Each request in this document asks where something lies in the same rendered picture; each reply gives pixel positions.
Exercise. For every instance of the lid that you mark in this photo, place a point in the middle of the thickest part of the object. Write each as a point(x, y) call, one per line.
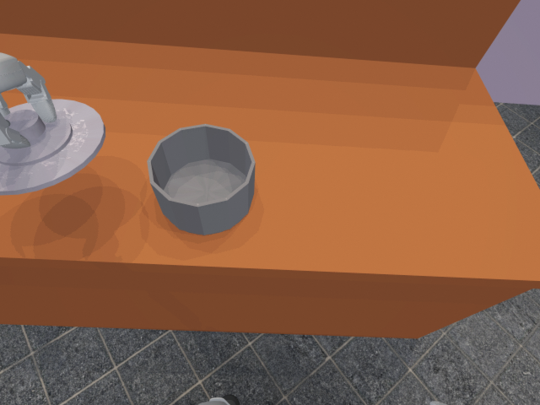
point(67, 145)

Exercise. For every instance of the robot left hand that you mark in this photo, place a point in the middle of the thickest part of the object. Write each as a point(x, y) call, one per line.
point(15, 75)

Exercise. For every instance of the table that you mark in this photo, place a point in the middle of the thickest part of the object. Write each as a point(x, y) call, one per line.
point(390, 199)

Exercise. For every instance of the pot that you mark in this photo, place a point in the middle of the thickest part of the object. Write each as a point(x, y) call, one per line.
point(203, 177)

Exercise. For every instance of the knob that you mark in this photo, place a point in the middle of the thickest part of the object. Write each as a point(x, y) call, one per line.
point(27, 123)

